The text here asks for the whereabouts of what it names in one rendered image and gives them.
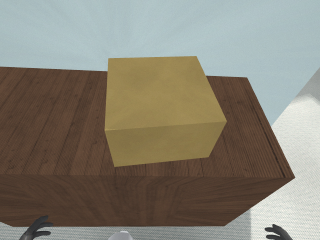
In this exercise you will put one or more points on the pedestal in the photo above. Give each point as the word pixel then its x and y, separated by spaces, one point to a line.
pixel 55 159

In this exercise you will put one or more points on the robot right hand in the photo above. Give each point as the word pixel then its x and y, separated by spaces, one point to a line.
pixel 283 235

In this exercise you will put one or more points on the carton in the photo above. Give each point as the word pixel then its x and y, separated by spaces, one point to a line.
pixel 160 109

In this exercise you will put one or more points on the robot left hand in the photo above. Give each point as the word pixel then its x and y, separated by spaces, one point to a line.
pixel 32 232

